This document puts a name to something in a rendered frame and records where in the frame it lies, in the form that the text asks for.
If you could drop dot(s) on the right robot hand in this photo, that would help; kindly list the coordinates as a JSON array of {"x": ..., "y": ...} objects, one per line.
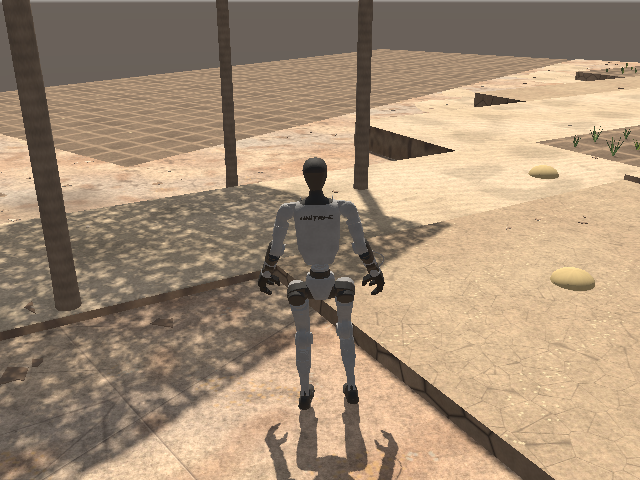
[{"x": 379, "y": 280}]

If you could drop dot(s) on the robot left thigh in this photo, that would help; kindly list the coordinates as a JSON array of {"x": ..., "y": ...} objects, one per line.
[{"x": 299, "y": 303}]

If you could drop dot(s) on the left robot hand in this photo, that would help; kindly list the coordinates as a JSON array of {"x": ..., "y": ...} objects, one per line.
[{"x": 262, "y": 283}]

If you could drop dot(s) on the humanoid robot torso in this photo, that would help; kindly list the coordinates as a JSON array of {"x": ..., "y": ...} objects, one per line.
[{"x": 318, "y": 233}]

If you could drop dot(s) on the robot right forearm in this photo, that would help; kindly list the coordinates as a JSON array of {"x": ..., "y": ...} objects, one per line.
[{"x": 369, "y": 261}]

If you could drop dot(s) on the left robot upper arm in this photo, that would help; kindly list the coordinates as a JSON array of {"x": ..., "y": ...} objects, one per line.
[{"x": 285, "y": 212}]

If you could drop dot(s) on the right robot upper arm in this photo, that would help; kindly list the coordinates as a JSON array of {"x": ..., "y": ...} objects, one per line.
[{"x": 349, "y": 210}]

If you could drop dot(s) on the robot left forearm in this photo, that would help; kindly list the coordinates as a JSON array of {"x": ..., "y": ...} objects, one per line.
[{"x": 269, "y": 263}]

